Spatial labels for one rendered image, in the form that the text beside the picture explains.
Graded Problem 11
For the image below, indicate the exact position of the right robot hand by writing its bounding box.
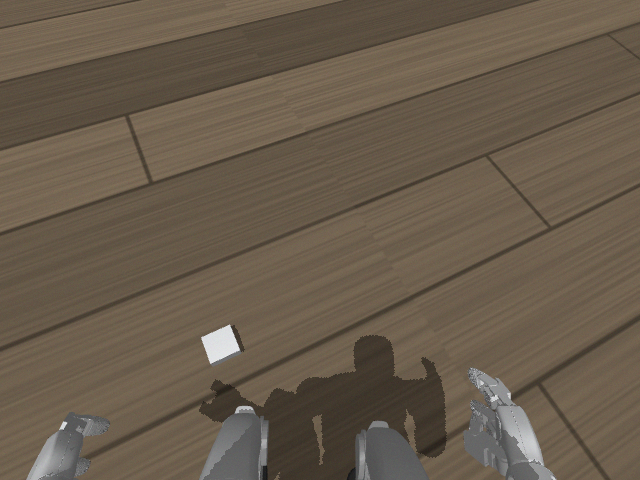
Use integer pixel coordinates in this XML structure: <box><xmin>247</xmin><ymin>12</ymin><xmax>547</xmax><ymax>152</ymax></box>
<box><xmin>463</xmin><ymin>367</ymin><xmax>545</xmax><ymax>477</ymax></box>

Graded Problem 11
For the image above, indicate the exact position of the right robot arm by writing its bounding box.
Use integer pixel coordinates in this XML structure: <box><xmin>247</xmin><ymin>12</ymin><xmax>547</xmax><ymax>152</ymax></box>
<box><xmin>506</xmin><ymin>462</ymin><xmax>557</xmax><ymax>480</ymax></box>

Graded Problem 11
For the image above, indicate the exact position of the left robot hand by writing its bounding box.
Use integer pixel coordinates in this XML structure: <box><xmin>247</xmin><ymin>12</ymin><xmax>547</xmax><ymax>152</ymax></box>
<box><xmin>26</xmin><ymin>412</ymin><xmax>110</xmax><ymax>480</ymax></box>

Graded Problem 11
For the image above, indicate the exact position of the small box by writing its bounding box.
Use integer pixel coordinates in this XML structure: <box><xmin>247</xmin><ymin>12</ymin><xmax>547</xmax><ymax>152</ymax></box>
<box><xmin>201</xmin><ymin>325</ymin><xmax>241</xmax><ymax>367</ymax></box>

